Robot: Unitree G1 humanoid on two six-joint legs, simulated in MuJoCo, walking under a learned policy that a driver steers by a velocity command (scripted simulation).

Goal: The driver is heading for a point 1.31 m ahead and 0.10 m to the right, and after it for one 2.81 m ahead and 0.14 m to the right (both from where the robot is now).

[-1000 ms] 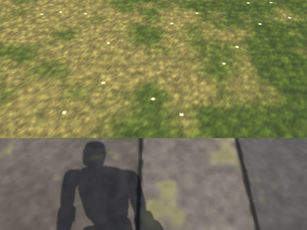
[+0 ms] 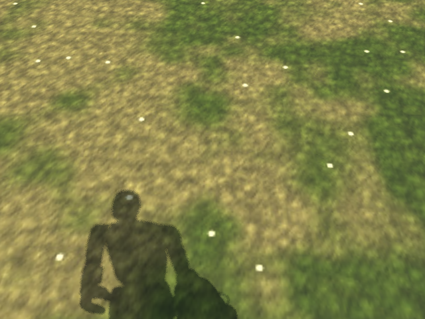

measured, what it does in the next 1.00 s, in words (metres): walks ahead: right foot, then left foot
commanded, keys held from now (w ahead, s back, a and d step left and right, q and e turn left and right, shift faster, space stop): w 0.34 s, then no key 0.66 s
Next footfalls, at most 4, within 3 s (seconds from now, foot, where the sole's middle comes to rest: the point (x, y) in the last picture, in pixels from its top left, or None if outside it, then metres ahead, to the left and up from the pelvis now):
0.30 right None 0.30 -0.11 -0.78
0.82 left None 0.35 0.08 -0.78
2.28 right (235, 261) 0.78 -0.08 -0.95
2.70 left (189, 207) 1.03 0.11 -0.95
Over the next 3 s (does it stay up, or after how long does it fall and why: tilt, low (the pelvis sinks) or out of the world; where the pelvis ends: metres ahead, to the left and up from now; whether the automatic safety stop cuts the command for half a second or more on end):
stays up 1.03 0.04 -0.17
